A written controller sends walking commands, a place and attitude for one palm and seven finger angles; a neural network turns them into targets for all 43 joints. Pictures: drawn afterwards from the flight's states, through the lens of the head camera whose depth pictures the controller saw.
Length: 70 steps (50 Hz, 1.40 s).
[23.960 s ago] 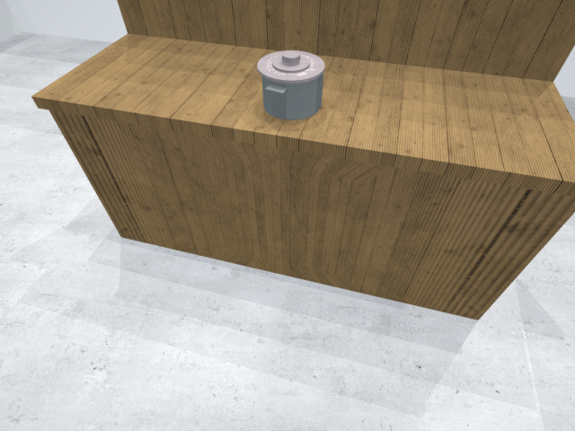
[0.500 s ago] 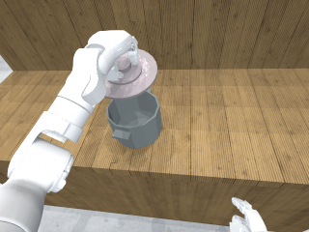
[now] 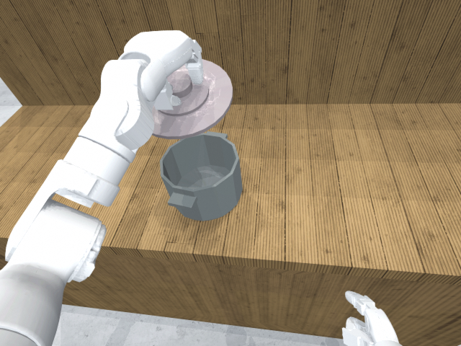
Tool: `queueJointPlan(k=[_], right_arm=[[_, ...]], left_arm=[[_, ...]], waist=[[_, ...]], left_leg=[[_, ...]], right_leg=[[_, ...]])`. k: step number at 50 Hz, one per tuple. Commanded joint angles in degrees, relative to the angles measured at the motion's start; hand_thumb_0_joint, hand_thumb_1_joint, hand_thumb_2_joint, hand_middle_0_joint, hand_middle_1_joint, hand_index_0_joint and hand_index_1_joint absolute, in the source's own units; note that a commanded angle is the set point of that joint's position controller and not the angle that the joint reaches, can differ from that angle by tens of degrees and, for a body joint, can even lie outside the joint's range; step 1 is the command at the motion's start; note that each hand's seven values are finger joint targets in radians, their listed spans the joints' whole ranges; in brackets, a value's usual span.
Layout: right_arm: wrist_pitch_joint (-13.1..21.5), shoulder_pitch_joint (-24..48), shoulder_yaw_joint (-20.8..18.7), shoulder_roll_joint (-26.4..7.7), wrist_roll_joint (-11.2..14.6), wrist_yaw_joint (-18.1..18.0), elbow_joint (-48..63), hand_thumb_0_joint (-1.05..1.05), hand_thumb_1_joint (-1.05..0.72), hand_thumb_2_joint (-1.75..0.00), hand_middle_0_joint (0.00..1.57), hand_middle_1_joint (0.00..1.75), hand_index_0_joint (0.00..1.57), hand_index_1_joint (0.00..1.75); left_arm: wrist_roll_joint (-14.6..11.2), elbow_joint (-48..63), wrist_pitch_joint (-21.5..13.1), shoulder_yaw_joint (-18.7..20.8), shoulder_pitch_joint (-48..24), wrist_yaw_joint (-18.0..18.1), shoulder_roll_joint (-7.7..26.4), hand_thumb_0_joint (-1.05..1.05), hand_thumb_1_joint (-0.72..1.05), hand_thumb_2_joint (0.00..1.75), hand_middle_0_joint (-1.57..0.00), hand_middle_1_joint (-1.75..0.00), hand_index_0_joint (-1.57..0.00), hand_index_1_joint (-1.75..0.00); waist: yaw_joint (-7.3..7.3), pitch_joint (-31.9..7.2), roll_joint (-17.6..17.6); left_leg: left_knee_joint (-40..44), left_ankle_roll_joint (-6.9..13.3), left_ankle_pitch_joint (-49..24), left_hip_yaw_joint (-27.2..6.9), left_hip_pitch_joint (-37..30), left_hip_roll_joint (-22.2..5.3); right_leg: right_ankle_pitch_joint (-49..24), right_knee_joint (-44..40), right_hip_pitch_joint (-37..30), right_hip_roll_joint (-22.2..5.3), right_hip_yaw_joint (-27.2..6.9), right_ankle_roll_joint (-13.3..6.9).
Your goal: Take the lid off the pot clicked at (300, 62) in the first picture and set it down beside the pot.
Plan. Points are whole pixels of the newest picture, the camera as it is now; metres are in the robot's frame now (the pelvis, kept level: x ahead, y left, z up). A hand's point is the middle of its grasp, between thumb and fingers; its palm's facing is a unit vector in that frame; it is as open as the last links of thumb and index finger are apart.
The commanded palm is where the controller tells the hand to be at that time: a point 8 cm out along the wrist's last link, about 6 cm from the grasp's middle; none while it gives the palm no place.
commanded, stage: move the lid sideways beside the pot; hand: left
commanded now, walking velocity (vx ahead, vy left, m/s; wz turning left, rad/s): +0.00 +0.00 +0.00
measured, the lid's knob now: (177, 84) +0.48 +0.09 +0.23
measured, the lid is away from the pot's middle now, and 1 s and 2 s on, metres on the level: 0.01 0.13 0.25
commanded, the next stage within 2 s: none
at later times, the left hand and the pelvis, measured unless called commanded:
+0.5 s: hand (133, 90) +0.45 +0.16 +0.24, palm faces -0.15 +0.00 -0.99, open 7.6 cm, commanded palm +0.43 +0.17 +0.31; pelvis +0.00 +0.00 +0.00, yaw +0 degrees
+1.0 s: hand (104, 86) +0.46 +0.21 +0.25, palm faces -0.16 +0.00 -0.99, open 7.6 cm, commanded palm +0.43 +0.22 +0.31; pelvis +0.01 +0.01 +0.00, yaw +0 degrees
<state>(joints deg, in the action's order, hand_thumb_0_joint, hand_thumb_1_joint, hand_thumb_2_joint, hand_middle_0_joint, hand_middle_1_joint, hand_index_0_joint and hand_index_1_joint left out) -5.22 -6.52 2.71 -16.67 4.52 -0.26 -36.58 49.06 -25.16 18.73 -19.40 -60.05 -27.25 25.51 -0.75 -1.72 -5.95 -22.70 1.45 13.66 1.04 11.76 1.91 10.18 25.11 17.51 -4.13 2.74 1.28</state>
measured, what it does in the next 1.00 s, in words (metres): stands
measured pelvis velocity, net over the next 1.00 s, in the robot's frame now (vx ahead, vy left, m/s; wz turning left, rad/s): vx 0.01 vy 0.01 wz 0.00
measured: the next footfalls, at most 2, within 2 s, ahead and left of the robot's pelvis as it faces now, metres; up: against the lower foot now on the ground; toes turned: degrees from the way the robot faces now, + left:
none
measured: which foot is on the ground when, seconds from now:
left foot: down 0.00-1.00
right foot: down 0.00-1.00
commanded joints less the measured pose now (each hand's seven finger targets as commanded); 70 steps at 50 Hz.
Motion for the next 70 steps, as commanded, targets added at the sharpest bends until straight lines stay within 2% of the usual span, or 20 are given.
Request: queueJointPlan(k=[1,4,10,13,22,23,24,28,32,36,43,45,51,53,57,61,63,64,67,70], right_arm=[[3.0,6.8,-1.6,-4.6,0.4,-0.1,8.4,0.00,-0.90,-0.90,0.20,0.30,0.20,0.30],[3.1,6.6,-1.5,-5.3,-0.2,-0.6,8.4,0.00,-0.90,-0.90,0.20,0.30,0.20,0.30],[2.2,5.9,-1.5,-5.4,0.3,-1.0,8.6,0.00,-0.90,-0.90,0.20,0.30,0.20,0.30],[2.7,5.5,-1.7,-5.4,0.0,-1.0,9.8,0.00,-0.90,-0.90,0.20,0.30,0.20,0.30],[3.1,3.2,-2.4,-7.1,0.5,-1.7,8.2,0.00,-0.90,-0.90,0.20,0.30,0.20,0.30],[3.4,2.4,-2.2,-6.3,0.3,-1.8,8.6,0.00,-0.90,-0.90,0.20,0.30,0.20,0.30],[3.4,3.7,-2.1,-6.4,0.3,-1.9,8.5,0.00,-0.90,-0.90,0.20,0.30,0.20,0.30],[3.5,2.1,-2.4,-6.3,0.3,-1.6,8.6,0.00,-0.90,-0.90,0.20,0.30,0.20,0.30],[2.6,1.6,-2.9,-8.0,0.4,-1.6,7.3,0.00,-0.90,-0.90,0.20,0.30,0.20,0.30],[2.6,1.6,-2.5,-6.9,0.4,-1.7,7.8,0.00,-0.90,-0.90,0.20,0.30,0.20,0.30],[2.5,0.1,-2.8,-7.4,-0.1,-1.1,8.5,0.00,-0.90,-0.90,0.20,0.30,0.20,0.30],[1.8,0.1,-2.5,-7.5,0.4,-1.2,7.9,0.00,-0.90,-0.90,0.20,0.30,0.20,0.30],[1.0,1.1,-3.0,-7.3,0.4,-0.7,9.3,0.00,-0.90,-0.90,0.20,0.30,0.20,0.30],[1.1,-0.3,-3.2,-7.6,0.1,-0.6,9.3,0.00,-0.90,-0.90,0.20,0.30,0.20,0.30],[0.7,-0.9,-3.4,-9.0,0.4,-1.0,8.2,0.00,-0.90,-0.90,0.20,0.30,0.20,0.30],[0.6,0.2,-3.1,-7.5,0.6,-1.1,8.5,0.00,-0.90,-0.90,0.20,0.30,0.20,0.30],[0.6,-1.0,-3.2,-7.7,0.4,-0.8,8.3,0.00,-0.90,-0.90,0.20,0.30,0.20,0.30],[0.4,-0.7,-3.3,-7.8,0.4,-1.1,7.8,0.00,-0.90,-0.90,0.20,0.30,0.20,0.30],[0.0,-1.4,-3.5,-9.6,0.4,-1.2,7.4,0.00,-0.90,-0.90,0.20,0.30,0.20,0.30],[-0.2,-1.5,-2.9,-8.0,0.6,-1.7,7.2,0.00,-0.90,-0.90,0.20,0.30,0.20,0.30]], left_arm=[[1.8,11.5,0.4,7.6,-37.8,3.9,11.6,0.00,0.60,1.06,-0.85,-0.96,-0.86,-0.98],[3.0,9.1,0.2,13.5,-35.6,4.4,18.5,0.00,0.60,1.06,-0.85,-0.96,-0.86,-0.98],[3.5,3.8,0.2,11.7,-31.7,3.4,16.7,0.00,0.60,1.06,-0.85,-0.96,-0.86,-0.98],[3.4,10.2,-1.2,12.9,-34.2,2.8,19.3,0.00,0.60,1.06,-0.85,-0.96,-0.86,-0.98],[2.3,5.7,-2.7,13.3,-34.6,1.0,22.6,0.00,0.60,1.06,-0.85,-0.96,-0.86,-0.98],[3.1,7.2,-3.1,14.4,-36.2,0.9,23.7,0.00,0.60,1.06,-0.85,-0.96,-0.86,-0.98],[3.5,4.9,-3.1,13.8,-35.7,0.5,22.8,0.00,0.60,1.06,-0.85,-0.96,-0.86,-0.98],[2.9,8.2,-4.5,13.5,-35.6,0.3,23.0,0.00,0.60,1.06,-0.85,-0.96,-0.86,-0.98],[2.4,3.1,-4.6,13.6,-33.6,-0.1,24.3,0.00,0.60,1.06,-0.85,-0.96,-0.86,-0.98],[3.5,5.2,-5.2,13.5,-36.5,-0.4,23.8,0.00,0.60,1.06,-0.85,-0.96,-0.86,-0.98],[3.7,7.3,-6.6,19.9,-34.1,-0.3,30.9,0.00,0.60,1.06,-0.85,-0.96,-0.86,-0.98],[3.8,0.9,-6.2,17.7,-31.0,-1.0,28.2,0.00,0.60,1.06,-0.85,-0.96,-0.86,-0.98],[3.6,7.9,-7.0,15.6,-32.3,-1.5,26.3,0.00,0.60,1.06,-0.85,-0.96,-0.86,-0.98],[3.9,9.9,-7.5,19.3,-32.9,-1.0,31.2,0.00,0.60,1.06,-0.85,-0.96,-0.86,-0.98],[3.2,4.9,-7.9,21.5,-31.3,-1.1,35.3,0.00,0.60,1.06,-0.85,-0.96,-0.86,-0.98],[3.6,5.9,-8.2,17.0,-33.0,-1.9,29.3,0.00,0.60,1.06,-0.85,-0.96,-0.86,-0.98],[3.8,6.7,-8.7,16.7,-33.1,-1.7,29.5,0.00,0.60,1.06,-0.85,-0.96,-0.86,-0.98],[4.2,3.4,-8.7,16.7,-32.3,-1.7,29.1,0.00,0.60,1.06,-0.85,-0.96,-0.86,-0.98],[3.4,3.5,-9.7,21.9,-31.0,-1.0,37.1,0.00,0.60,1.06,-0.85,-0.96,-0.86,-0.98],[4.1,0.9,-9.8,17.4,-34.1,-1.7,31.5,0.00,0.60,1.06,-0.85,-0.96,-0.86,-0.98]], waist=[[-0.39,-23.4,7.5],[0.86,-25.0,8.5],[0.32,-21.2,11.3],[0.42,-27.0,8.8],[-1.44,-22.0,7.1],[-0.75,-25.0,6.6],[-1.01,-22.4,6.8],[-1.02,-25.9,4.8],[-2.04,-20.9,4.9],[-1.53,-23.6,3.8],[-0.24,-28.6,4.4],[-0.96,-22.7,6.4],[-1.17,-24.2,3.6],[-0.68,-27.6,3.2],[-1.41,-25.0,3.3],[-1.74,-23.7,1.7],[-1.80,-25.9,0.4],[-2.19,-23.3,1.6],[-1.60,-24.4,2.4],[-2.36,-23.3,2.0]], left_leg=[[1.8,1.4,-16.4,-1.7,-4.9,-0.5],[1.8,1.5,-16.5,-1.7,-3.2,-0.3],[2.7,1.4,-13.5,-1.0,-1.4,-0.9],[2.4,1.9,-15.4,-1.0,-3.7,-0.3],[1.8,2.1,-13.3,-1.7,-3.8,-0.1],[2.4,2.2,-14.5,-1.5,-4.1,0.0],[1.8,2.2,-13.7,-1.7,-3.3,-0.1],[1.9,2.2,-16.5,-2.1,-5.9,0.0],[1.7,1.9,-14.4,-2.1,-4.6,-0.2],[1.7,2.0,-17.4,-2.5,-5.6,-0.2],[1.1,2.0,-26.6,-3.1,-7.4,-0.5],[1.3,1.8,-23.7,-2.6,-4.9,-0.7],[0.7,2.0,-25.6,-2.7,-7.6,-0.9],[0.6,1.9,-28.5,-3.2,-8.9,-0.8],[0.1,1.7,-26.9,-3.0,-7.4,-0.7],[0.3,1.7,-27.3,-3.2,-8.4,-0.9],[0.3,1.5,-29.2,-3.6,-10.1,-0.9],[-0.3,1.6,-26.9,-3.4,-8.8,-0.8],[0.1,1.7,-24.5,-3.4,-7.4,-0.6],[0.7,1.7,-23.2,-3.3,-6.7,-0.6]], right_leg=[[-16.6,-0.4,-12.6,1.9,0.6,-3.5],[-17.6,0.0,-15.2,1.7,-0.1,-3.6],[-14.2,-0.9,-13.3,1.5,0.1,-3.1],[-16.1,-0.6,-16.2,1.6,-0.7,-3.0],[-14.7,-1.7,-12.5,1.6,0.1,-3.2],[-15.4,-1.7,-14.8,2.0,-0.4,-3.0],[-15.3,-1.9,-13.3,1.9,-0.1,-3.2],[-16.1,-1.8,-14.1,2.3,0.0,-3.2],[-14.9,-2.3,-10.9,2.0,0.9,-3.6],[-16.8,-2.1,-12.4,2.3,0.8,-3.7],[-22.2,-1.3,-16.1,2.6,0.4,-3.6],[-21.3,-1.8,-13.5,2.4,1.3,-3.6],[-20.0,-2.3,-11.9,2.5,1.2,-3.6],[-20.4,-2.1,-13.5,2.9,0.7,-3.5],[-21.7,-2.2,-12.9,2.3,1.1,-3.8],[-19.6,-3.0,-10.9,2.8,1.5,-3.7],[-18.3,-3.1,-10.7,3.2,1.3,-3.6],[-18.3,-3.3,-9.6,3.1,1.8,-3.9],[-18.5,-3.1,-11.4,2.6,1.5,-4.1],[-17.6,-3.6,-10.9,2.9,2.0,-3.9]])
